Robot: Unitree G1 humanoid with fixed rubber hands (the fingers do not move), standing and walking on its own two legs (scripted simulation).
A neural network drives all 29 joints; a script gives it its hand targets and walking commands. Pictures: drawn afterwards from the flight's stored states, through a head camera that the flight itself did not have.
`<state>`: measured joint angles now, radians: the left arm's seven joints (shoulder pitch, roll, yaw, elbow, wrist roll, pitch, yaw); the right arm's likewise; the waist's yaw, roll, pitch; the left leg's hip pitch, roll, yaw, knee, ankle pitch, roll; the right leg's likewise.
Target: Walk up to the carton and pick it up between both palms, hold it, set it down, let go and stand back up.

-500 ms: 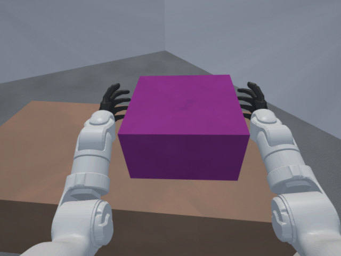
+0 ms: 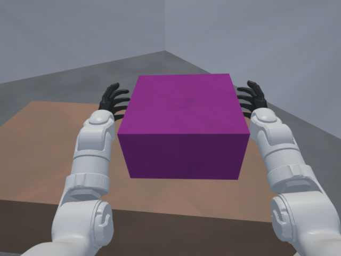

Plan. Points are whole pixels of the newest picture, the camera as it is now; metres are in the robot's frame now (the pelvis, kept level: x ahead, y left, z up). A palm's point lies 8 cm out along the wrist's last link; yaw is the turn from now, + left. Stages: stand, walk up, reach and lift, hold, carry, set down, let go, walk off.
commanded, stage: hold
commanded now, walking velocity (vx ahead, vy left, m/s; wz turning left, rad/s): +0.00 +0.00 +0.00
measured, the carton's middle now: (183, 122) +0.42 -0.01 +0.15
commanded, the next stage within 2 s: none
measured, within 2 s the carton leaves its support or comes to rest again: neither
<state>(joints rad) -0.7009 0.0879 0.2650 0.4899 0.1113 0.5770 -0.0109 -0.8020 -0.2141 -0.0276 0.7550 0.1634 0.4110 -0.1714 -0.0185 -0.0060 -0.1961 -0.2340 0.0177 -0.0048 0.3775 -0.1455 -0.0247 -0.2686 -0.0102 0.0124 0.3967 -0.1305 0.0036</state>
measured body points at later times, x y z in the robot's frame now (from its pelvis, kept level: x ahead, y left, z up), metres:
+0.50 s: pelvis +0.00 +0.00 +0.00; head -0.08 +0.00 +0.44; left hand +0.38 +0.17 +0.21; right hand +0.39 -0.19 +0.21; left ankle +0.03 +0.14 -0.74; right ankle +0.05 -0.12 -0.74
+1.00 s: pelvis +0.00 +0.00 +0.00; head -0.08 +0.00 +0.44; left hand +0.38 +0.18 +0.21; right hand +0.39 -0.19 +0.22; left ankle +0.03 +0.14 -0.74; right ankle +0.05 -0.12 -0.74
